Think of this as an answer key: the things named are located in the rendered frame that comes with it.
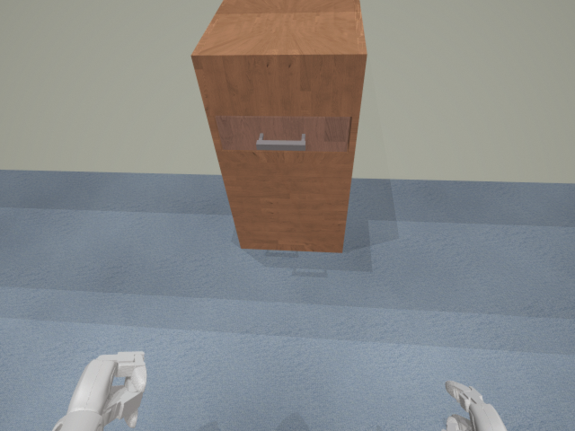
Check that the robot right hand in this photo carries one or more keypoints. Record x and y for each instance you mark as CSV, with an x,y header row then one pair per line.
x,y
483,417

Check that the left robot forearm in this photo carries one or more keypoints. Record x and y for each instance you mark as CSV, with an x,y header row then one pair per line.
x,y
81,420

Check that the robot left hand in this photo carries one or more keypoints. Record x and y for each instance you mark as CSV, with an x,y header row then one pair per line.
x,y
94,391

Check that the drawer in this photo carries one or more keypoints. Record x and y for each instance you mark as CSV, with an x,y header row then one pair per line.
x,y
322,134

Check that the handle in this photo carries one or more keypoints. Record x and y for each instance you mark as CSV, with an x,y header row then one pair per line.
x,y
284,145

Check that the cabinet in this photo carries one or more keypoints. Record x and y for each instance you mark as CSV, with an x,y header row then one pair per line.
x,y
304,58

